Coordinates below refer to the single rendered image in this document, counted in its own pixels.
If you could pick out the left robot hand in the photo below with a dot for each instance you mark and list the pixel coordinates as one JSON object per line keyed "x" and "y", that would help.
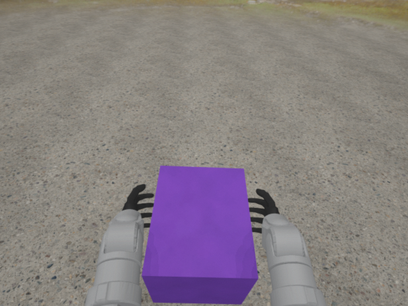
{"x": 135, "y": 197}

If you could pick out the right robot hand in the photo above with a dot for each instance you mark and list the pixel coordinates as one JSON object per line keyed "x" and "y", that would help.
{"x": 267, "y": 202}

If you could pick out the robot right forearm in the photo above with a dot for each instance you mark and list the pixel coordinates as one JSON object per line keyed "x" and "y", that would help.
{"x": 292, "y": 278}

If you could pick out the carton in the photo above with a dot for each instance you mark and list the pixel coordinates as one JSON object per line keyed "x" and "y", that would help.
{"x": 200, "y": 247}

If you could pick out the robot left forearm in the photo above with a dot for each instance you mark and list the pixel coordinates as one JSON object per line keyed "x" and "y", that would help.
{"x": 117, "y": 276}

